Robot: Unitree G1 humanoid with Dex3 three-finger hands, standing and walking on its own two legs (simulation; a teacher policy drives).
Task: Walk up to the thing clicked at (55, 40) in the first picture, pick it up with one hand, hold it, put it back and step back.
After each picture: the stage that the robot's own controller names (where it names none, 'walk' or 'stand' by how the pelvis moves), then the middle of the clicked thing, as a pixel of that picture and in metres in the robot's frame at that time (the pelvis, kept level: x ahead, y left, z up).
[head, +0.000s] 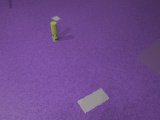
stand; (54, 31) +1.47 +0.30 -0.66
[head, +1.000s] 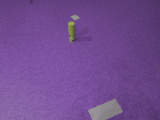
walk; (71, 32) +1.37 +0.20 -0.65
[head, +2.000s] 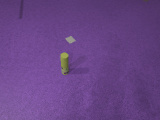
walk; (64, 64) +0.90 +0.18 -0.63
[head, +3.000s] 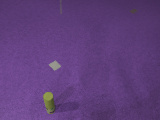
walk; (49, 103) +0.54 +0.21 -0.64
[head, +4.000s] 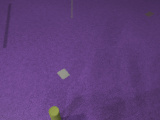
stand; (55, 117) +0.43 +0.20 -0.65
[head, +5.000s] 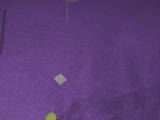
stand; out of the picture +0.41 +0.21 -0.66
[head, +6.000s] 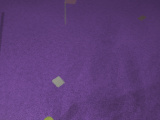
stand; out of the picture +0.39 +0.23 -0.66
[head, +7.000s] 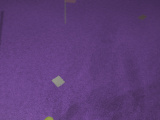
stand; out of the picture +0.38 +0.22 -0.66
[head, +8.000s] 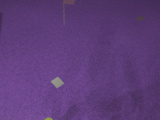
stand; out of the picture +0.38 +0.22 -0.66
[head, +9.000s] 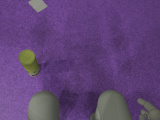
go down; (30, 64) +0.45 +0.23 -0.36
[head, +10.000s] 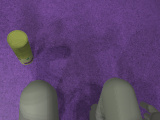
go down; (22, 50) +0.47 +0.23 -0.27
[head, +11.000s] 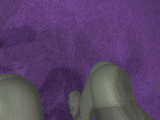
close in; out of the picture +0.46 +0.27 -0.17
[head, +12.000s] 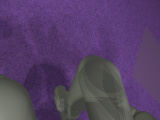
close; out of the picture +0.45 +0.29 -0.16
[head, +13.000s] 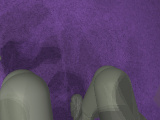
lift; out of the picture +0.39 +0.27 -0.10
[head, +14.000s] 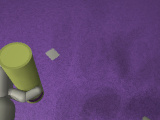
lift; (26, 79) +0.32 +0.17 +0.06
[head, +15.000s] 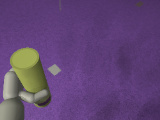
hold; (35, 82) +0.32 +0.16 +0.04
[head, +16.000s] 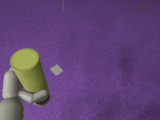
hold; (34, 82) +0.32 +0.16 +0.04
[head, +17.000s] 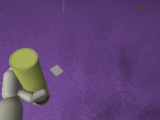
crouch; (34, 82) +0.32 +0.17 +0.04
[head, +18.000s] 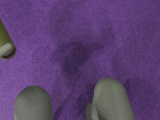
crouch; out of the picture +0.46 +0.23 -0.04
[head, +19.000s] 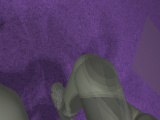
lower; out of the picture +0.45 +0.29 -0.17
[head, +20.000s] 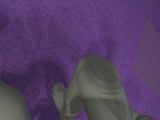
lower; out of the picture +0.46 +0.30 -0.16
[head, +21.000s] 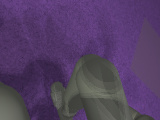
lower; out of the picture +0.45 +0.30 -0.17
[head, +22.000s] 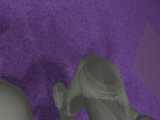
lower; out of the picture +0.45 +0.30 -0.17
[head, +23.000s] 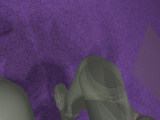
loosen; out of the picture +0.44 +0.30 -0.16
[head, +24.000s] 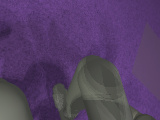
withdraw; out of the picture +0.44 +0.29 -0.17
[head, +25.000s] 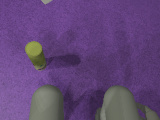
walk; (37, 58) +0.47 +0.22 -0.33
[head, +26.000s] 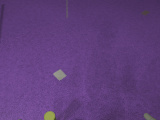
stand; out of the picture +0.40 +0.20 -0.59
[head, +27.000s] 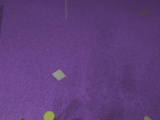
stand; out of the picture +0.40 +0.20 -0.60
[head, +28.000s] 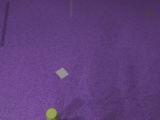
stand; (53, 119) +0.41 +0.20 -0.61
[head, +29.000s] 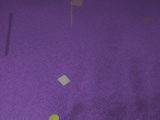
stand; out of the picture +0.41 +0.20 -0.66
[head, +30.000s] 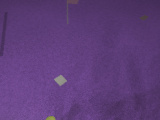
stand; out of the picture +0.39 +0.22 -0.66
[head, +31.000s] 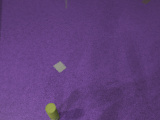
walk; (53, 113) +0.41 +0.22 -0.65
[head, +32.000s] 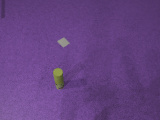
walk; (59, 79) +0.62 +0.16 -0.63
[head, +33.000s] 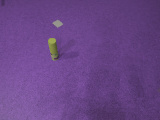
walk; (53, 49) +0.94 +0.26 -0.63
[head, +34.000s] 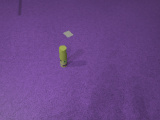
stand; (63, 56) +1.01 +0.18 -0.64
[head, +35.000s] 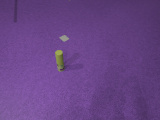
stand; (60, 61) +1.01 +0.20 -0.66
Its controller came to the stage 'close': yes
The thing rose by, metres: 0.68
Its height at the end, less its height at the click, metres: +0.00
